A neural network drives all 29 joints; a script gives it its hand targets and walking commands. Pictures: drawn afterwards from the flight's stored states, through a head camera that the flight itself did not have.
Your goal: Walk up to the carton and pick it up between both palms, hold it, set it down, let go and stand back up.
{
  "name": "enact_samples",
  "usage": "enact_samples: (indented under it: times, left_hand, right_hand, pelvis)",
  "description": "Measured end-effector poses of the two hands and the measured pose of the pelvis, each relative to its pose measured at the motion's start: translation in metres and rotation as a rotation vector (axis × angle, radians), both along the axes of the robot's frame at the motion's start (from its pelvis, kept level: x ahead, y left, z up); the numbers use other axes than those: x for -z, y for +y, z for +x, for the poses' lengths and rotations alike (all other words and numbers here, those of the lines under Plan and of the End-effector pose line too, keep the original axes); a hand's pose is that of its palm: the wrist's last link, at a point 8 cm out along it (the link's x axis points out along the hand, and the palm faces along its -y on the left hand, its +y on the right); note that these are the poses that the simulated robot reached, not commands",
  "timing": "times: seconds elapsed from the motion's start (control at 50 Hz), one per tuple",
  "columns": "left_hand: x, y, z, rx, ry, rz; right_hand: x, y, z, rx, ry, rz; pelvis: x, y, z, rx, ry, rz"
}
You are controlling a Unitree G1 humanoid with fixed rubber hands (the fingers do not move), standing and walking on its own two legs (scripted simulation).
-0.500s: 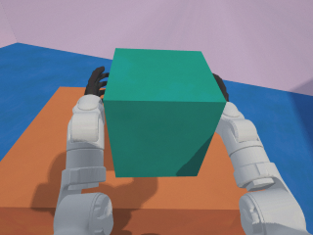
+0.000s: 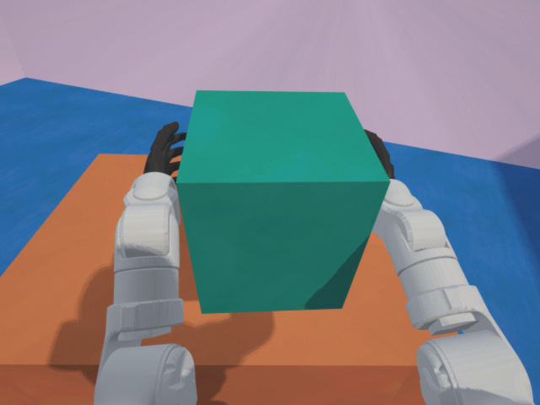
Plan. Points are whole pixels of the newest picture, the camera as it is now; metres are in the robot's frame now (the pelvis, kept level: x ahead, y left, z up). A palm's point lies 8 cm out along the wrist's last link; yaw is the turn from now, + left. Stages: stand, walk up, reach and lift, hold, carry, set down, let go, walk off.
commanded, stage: hold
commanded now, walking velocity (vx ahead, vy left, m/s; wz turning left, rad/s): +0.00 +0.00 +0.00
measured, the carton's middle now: (272, 204) +0.36 +0.00 +0.18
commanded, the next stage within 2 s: none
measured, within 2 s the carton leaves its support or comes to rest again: neither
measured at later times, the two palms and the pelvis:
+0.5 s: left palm (165, 174) +0.37 +0.15 +0.23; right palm (382, 180) +0.36 -0.16 +0.22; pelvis +0.00 +0.00 +0.00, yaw +0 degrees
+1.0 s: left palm (161, 174) +0.37 +0.15 +0.23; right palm (380, 179) +0.36 -0.15 +0.22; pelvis +0.00 +0.00 +0.00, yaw +0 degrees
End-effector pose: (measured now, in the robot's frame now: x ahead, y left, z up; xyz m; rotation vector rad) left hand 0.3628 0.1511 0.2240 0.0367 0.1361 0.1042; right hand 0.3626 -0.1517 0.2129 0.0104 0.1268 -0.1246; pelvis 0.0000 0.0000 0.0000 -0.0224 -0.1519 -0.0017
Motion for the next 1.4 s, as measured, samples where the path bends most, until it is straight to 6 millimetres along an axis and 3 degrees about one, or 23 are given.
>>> enact_samples:
  times: [0.24,0.56,1.4]
  left_hand:
    - [-0.003,0.003,0.0,0.0,-0.007,0.006]
    - [-0.003,-0.006,0.004,0.008,-0.004,0.01]
    - [-0.001,0.004,0.003,0.001,0.005,-0.003]
  right_hand:
    - [-0.001,0.004,0.0,0.001,-0.007,0.008]
    - [-0.004,-0.006,0.002,0.007,-0.004,-0.009]
    - [-0.003,0.004,0.003,0.004,0.005,0.005]
  pelvis:
    - [0.0,0.001,-0.003,0.002,0.014,0.001]
    - [0.0,-0.004,-0.001,-0.001,0.012,-0.001]
    - [0.0,0.0,-0.002,-0.001,0.021,0.002]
